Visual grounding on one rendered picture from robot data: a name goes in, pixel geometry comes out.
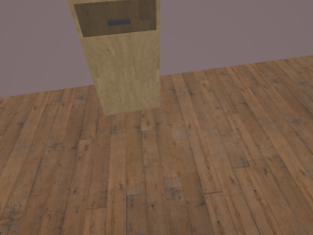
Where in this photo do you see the handle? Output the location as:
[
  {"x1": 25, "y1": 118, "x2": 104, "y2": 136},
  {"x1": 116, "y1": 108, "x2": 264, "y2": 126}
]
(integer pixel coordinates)
[{"x1": 107, "y1": 17, "x2": 131, "y2": 26}]

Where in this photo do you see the drawer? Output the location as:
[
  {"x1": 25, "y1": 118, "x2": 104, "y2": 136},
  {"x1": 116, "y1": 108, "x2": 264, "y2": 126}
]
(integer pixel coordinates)
[{"x1": 73, "y1": 0, "x2": 157, "y2": 38}]

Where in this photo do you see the cabinet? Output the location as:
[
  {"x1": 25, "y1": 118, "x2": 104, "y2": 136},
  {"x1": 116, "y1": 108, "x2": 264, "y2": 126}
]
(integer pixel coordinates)
[{"x1": 67, "y1": 0, "x2": 160, "y2": 116}]

